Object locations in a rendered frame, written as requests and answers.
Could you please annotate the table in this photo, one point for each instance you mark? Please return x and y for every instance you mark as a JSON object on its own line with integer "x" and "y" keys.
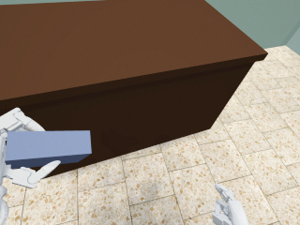
{"x": 136, "y": 73}

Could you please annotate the right robot hand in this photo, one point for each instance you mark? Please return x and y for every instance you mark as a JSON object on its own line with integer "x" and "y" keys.
{"x": 233, "y": 210}

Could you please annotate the robot left forearm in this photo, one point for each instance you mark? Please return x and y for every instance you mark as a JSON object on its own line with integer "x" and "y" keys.
{"x": 3, "y": 205}

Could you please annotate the left robot hand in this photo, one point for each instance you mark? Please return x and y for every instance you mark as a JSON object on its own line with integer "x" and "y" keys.
{"x": 15, "y": 120}

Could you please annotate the sponge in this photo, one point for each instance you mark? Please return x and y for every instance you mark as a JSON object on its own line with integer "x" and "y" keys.
{"x": 31, "y": 149}

